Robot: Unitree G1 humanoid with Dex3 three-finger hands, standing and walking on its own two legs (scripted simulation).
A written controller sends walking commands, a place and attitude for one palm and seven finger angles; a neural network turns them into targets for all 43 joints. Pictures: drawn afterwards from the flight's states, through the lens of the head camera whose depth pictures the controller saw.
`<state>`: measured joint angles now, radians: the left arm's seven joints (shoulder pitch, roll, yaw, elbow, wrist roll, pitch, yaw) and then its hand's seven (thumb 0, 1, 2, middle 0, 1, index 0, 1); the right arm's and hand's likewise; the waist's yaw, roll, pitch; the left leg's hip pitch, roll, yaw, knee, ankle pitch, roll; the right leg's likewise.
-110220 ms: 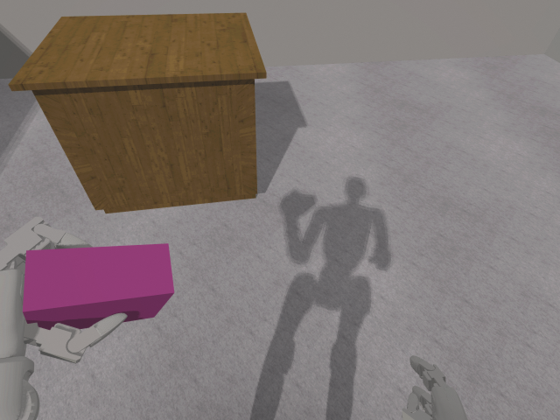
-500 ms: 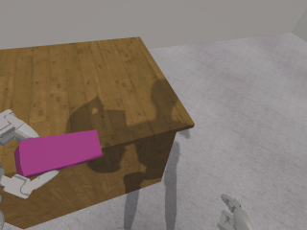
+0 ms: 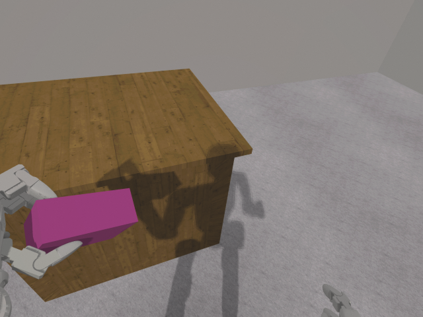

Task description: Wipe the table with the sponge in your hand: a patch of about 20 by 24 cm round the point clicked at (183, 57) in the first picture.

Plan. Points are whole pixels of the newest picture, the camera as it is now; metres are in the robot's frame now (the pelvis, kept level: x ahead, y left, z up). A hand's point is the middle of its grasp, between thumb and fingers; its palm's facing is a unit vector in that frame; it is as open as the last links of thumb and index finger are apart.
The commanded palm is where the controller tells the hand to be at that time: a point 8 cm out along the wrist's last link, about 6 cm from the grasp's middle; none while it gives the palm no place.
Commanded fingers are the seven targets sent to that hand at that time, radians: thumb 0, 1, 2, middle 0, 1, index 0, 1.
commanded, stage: stop stepping back and stand still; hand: left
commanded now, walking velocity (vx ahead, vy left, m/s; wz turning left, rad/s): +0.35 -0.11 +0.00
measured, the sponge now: (95, 219) +0.24 +0.20 +0.12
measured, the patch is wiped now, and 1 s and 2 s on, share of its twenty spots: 1.00 1.00 1.00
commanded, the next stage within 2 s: stand and wait in 0.86 s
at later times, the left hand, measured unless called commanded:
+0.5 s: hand (36, 276) +0.13 +0.21 +0.18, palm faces +0.37 -0.83 -0.41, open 9.6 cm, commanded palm +0.07 +0.25 +0.20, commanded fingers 0.00 0.10 1.30 -1.20 -1.60 -1.20 -1.60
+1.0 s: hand (43, 292) +0.11 +0.20 +0.18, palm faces +0.39 -0.83 -0.41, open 9.6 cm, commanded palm +0.06 +0.24 +0.20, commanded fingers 0.00 0.10 1.30 -1.20 -1.60 -1.20 -1.60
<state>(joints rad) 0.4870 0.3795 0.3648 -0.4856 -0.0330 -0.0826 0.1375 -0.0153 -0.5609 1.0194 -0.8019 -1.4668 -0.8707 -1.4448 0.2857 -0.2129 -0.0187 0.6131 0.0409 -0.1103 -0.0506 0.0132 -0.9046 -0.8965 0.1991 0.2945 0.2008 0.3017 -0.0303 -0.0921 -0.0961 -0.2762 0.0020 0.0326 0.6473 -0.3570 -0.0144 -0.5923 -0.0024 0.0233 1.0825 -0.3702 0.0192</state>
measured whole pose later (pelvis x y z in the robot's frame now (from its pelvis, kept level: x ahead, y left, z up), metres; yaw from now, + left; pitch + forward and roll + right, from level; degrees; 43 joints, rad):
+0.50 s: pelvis -0.09 -0.03 +0.01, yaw +0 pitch -1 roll +2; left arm 0.46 0.40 0.33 -0.42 -0.04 -0.10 0.12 -0.01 -0.56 1.02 -0.81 -1.47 -0.87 -1.45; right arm 0.25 -0.21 0.01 0.62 0.04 -0.13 -0.05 0.01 -0.90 -0.90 0.20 0.29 0.20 0.30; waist -0.04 -0.03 -0.08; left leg -0.28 0.01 0.07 0.56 -0.26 0.03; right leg -0.55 0.00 -0.02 1.07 -0.39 0.00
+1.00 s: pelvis -0.09 -0.04 +0.01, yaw +2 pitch -1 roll +0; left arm 0.52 0.37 0.31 -0.49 -0.05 -0.13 0.15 -0.01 -0.56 1.02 -0.80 -1.47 -0.87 -1.45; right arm 0.21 -0.25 -0.02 0.60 0.03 -0.10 -0.07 0.01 -0.90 -0.90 0.20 0.29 0.20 0.30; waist -0.02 0.01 0.00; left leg -0.27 0.03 0.03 0.54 -0.24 -0.01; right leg -0.28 -0.01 -0.07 0.54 -0.24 -0.02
